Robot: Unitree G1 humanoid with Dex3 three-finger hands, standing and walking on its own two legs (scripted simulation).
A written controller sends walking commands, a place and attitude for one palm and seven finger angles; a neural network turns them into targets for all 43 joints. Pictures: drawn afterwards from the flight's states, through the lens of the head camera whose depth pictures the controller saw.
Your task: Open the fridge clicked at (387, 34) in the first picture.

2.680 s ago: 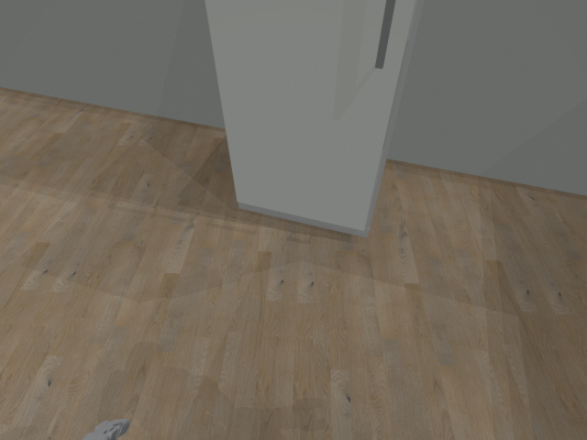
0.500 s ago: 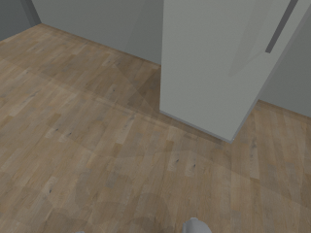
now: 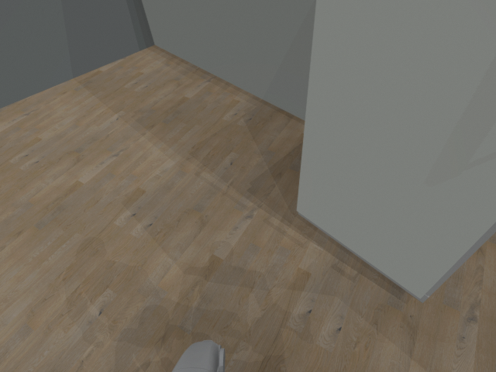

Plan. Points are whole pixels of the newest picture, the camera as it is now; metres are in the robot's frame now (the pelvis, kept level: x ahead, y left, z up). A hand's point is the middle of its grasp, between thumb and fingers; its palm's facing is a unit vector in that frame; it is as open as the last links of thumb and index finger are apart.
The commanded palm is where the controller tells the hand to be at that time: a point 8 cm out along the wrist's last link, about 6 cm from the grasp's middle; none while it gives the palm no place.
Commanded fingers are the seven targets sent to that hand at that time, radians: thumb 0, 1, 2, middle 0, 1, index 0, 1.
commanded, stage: walk to a spot facing it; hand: right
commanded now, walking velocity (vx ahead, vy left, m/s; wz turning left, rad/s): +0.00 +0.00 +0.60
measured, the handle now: out of the picture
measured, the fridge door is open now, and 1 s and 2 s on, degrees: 0 0 0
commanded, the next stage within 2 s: turn to face it in 0.26 s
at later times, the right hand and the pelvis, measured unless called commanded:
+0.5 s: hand (335, 338) +0.23 -0.14 -0.18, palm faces -0.23 +0.95 -0.21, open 7.4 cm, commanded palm none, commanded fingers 0.00 -0.90 -0.90 0.20 0.30 0.20 0.30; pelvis +0.10 +0.01 -0.01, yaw +14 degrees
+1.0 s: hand (385, 347) +0.21 -0.23 -0.17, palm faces +0.03 +0.97 -0.25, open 7.4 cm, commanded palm none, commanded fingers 0.00 -0.90 -0.90 0.20 0.30 0.20 0.30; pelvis +0.12 -0.02 +0.00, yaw +0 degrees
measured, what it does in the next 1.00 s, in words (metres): walks ahead: left foot, then right foot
